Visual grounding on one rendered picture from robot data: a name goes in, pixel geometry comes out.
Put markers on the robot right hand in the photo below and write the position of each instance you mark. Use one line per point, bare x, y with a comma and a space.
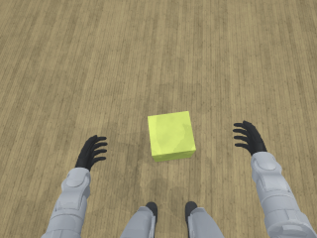
254, 139

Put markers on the left robot shin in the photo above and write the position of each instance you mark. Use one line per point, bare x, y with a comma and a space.
144, 208

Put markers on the left robot forearm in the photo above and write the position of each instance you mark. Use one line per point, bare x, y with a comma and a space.
69, 210

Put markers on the right robot forearm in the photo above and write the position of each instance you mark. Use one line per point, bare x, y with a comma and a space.
282, 215

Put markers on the carton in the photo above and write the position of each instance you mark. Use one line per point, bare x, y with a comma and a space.
171, 136

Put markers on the left robot foot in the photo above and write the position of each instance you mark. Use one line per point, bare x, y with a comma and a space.
153, 207

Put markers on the robot left hand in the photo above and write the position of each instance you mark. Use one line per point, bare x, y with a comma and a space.
86, 157

